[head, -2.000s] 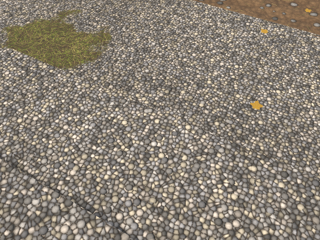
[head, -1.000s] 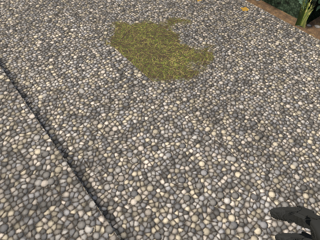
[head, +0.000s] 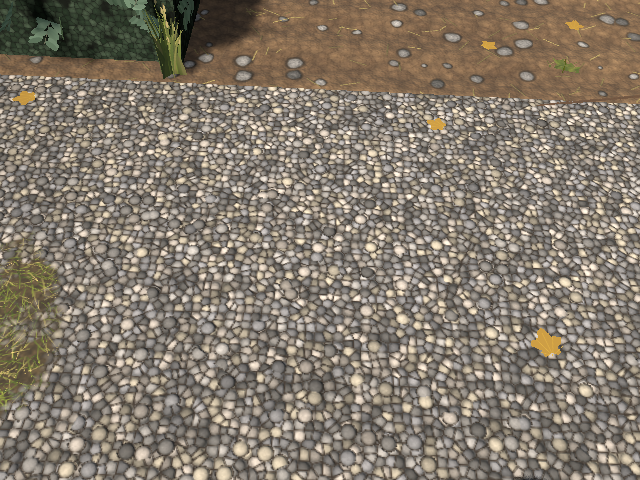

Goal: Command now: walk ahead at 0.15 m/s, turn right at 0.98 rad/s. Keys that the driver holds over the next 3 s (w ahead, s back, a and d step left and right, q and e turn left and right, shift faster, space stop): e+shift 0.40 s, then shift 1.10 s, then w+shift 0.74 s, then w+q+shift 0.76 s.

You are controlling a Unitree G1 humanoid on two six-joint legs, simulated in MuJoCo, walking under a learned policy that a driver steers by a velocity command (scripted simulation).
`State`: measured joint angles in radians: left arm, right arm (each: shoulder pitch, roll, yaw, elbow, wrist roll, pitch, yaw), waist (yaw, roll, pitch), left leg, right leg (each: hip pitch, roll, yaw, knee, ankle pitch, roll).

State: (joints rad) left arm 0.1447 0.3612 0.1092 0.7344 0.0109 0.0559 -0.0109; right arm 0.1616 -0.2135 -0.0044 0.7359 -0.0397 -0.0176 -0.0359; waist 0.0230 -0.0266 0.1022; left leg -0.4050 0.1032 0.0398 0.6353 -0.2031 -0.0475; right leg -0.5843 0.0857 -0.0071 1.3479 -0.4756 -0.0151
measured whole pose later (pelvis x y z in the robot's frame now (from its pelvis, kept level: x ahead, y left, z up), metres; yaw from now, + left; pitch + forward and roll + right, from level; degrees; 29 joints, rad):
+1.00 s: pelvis +0.05 +0.03 +0.02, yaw -34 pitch +0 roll -1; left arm 0.19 0.28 0.04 0.80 0.00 0.07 -0.02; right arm 0.18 -0.24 -0.02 0.72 -0.01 0.03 0.01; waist 0.00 -0.02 0.04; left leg -0.28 -0.03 0.00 0.51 -0.22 0.04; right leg -0.18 0.05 0.08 0.47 -0.29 0.01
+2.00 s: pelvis +0.20 -0.02 +0.02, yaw -34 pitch +1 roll +0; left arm 0.13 0.27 0.05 0.92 0.03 -0.04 -0.03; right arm 0.41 -0.23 -0.04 0.96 -0.02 -0.08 0.01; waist -0.04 -0.04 -0.02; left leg -0.09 -0.06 0.04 0.36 -0.29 0.07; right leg -0.59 -0.06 0.03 0.98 -0.10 -0.05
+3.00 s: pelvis +0.92 -0.51 -0.17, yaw -2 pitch +0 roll +0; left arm 0.02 0.20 -0.01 0.68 0.06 -0.06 -0.01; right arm 0.39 -0.28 -0.06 0.91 -0.01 -0.04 0.00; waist -0.04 -0.01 0.03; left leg -0.17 -0.20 -0.05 0.51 -0.32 0.18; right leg -0.66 -0.13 0.10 1.14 -0.32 0.07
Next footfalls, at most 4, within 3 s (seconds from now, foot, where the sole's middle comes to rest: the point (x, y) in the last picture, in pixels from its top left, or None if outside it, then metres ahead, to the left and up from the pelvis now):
0.24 right None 0.10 -0.10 -0.76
0.68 left None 0.17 0.07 -0.76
1.00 right None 0.01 -0.08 -0.76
1.80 left None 0.22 0.06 -0.76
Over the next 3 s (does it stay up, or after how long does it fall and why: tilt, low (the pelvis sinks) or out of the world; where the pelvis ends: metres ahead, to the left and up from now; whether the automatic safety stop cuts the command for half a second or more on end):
stays up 0.92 -0.51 -0.17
